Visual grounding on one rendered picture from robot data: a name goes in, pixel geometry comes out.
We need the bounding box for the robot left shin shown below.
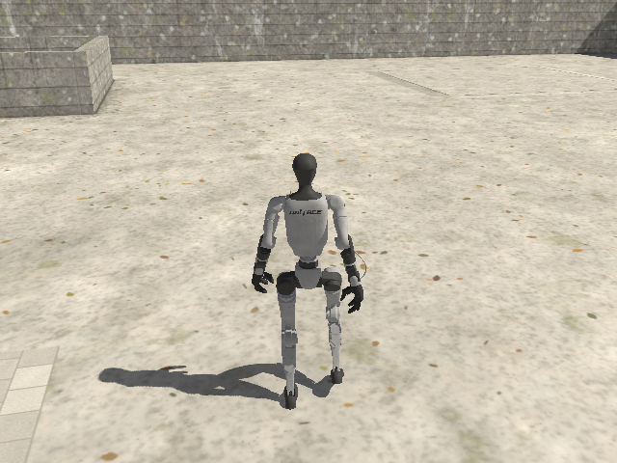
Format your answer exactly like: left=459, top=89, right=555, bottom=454
left=282, top=330, right=296, bottom=395

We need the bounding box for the robot left upper arm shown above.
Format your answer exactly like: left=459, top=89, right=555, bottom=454
left=260, top=196, right=286, bottom=249

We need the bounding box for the right robot hand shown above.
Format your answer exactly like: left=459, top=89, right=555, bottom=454
left=340, top=285, right=363, bottom=313

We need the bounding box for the robot left thigh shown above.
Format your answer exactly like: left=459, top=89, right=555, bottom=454
left=276, top=271, right=298, bottom=347

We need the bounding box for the robot right upper arm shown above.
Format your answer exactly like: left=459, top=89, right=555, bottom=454
left=326, top=194, right=350, bottom=250

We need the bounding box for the left robot forearm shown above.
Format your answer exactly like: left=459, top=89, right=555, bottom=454
left=254, top=235, right=271, bottom=275

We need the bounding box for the left robot hand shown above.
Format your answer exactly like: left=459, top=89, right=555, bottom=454
left=252, top=272, right=274, bottom=293

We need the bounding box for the right robot forearm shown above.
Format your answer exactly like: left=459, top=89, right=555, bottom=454
left=340, top=234, right=362, bottom=286

